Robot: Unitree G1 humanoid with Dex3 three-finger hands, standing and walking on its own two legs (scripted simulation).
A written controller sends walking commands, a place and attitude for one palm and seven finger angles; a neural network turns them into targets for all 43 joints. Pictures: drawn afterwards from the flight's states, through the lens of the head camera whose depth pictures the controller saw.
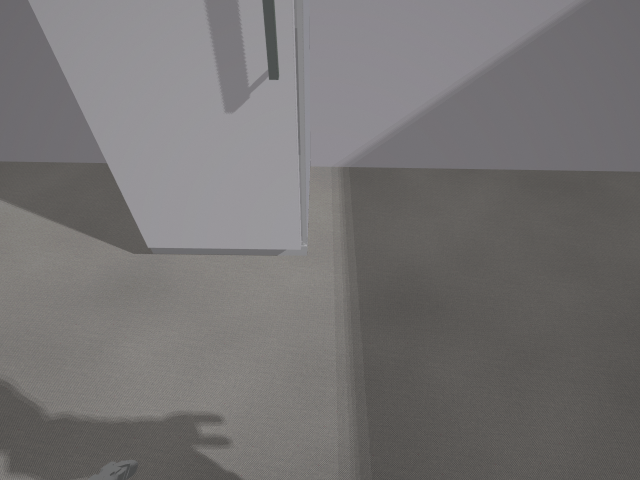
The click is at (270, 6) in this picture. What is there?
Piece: fridge door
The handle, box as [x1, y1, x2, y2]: [262, 0, 278, 79]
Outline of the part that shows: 262,0 269,79 278,79 274,3 273,0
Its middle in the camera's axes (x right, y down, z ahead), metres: -0.11 -0.55 +0.81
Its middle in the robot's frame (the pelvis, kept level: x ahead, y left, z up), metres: +1.00 +0.18 +0.24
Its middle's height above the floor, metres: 1.01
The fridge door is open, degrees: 0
